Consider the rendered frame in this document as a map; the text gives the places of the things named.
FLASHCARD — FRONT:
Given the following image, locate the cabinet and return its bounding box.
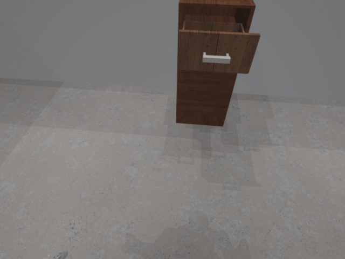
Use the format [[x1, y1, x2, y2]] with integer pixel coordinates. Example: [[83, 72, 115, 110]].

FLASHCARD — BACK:
[[176, 0, 256, 126]]

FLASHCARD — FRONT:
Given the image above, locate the handle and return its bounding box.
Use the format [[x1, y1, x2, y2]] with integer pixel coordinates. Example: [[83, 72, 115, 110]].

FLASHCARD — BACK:
[[202, 52, 231, 64]]

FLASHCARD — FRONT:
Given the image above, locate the drawer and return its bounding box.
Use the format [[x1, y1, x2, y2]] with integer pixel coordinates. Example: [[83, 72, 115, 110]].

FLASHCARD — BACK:
[[178, 21, 260, 74]]

